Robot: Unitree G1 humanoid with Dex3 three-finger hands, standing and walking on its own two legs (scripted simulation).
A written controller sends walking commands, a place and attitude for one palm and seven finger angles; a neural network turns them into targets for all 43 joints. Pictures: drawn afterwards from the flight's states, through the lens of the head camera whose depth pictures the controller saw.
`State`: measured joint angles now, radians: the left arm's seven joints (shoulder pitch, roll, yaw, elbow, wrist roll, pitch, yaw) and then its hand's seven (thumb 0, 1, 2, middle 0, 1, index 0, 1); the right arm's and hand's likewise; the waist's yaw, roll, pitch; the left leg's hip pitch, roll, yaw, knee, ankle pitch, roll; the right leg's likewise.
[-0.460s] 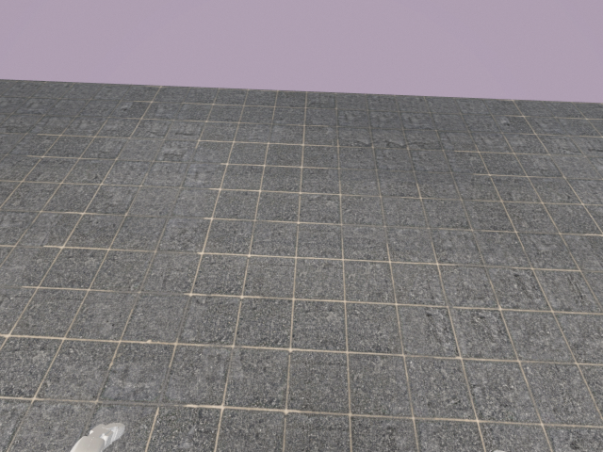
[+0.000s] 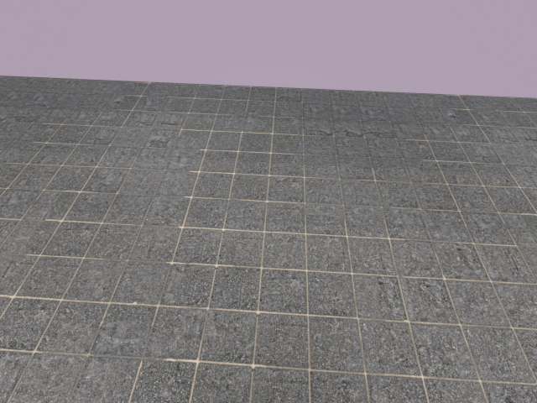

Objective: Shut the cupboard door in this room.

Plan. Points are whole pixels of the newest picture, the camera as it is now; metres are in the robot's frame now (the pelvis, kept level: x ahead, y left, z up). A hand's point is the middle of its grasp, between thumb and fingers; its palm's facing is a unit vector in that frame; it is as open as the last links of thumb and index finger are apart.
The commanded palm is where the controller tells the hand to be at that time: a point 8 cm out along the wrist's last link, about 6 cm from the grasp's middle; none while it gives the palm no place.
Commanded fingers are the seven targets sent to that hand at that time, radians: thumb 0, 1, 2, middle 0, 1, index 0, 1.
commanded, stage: stand and wait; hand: left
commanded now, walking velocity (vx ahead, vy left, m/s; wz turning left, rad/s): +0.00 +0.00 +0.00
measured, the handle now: out of the picture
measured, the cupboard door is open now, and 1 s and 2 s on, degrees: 87 87 87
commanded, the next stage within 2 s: turn or walk to find it in 0.44 s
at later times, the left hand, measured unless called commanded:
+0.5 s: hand out of the picture +0.05 +0.24 -0.15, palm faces -0.03 -0.94 -0.34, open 7.4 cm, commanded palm none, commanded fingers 0.00 0.90 0.90 -0.20 -0.30 -0.20 -0.30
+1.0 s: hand out of the picture +0.00 +0.23 -0.18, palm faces +0.14 -0.96 -0.23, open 7.4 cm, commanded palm none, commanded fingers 0.00 0.90 0.90 -0.20 -0.30 -0.20 -0.30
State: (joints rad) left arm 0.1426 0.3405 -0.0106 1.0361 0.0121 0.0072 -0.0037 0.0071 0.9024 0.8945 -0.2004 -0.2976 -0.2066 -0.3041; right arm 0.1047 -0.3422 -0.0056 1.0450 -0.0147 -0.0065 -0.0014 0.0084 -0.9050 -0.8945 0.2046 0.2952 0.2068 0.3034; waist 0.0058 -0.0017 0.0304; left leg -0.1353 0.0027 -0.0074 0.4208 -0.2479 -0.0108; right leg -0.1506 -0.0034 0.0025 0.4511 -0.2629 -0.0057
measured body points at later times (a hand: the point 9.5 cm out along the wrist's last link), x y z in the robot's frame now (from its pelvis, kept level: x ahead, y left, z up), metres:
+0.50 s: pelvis -0.03 -0.01 +0.00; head -0.03 -0.01 +0.45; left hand +0.06 +0.29 -0.13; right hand +0.04 -0.31 -0.13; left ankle -0.01 +0.13 -0.74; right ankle -0.01 -0.11 -0.74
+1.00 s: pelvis -0.05 +0.01 +0.00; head -0.02 +0.04 +0.44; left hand -0.01 +0.28 -0.16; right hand +0.02 -0.22 -0.15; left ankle -0.01 +0.13 -0.74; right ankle -0.06 -0.12 -0.68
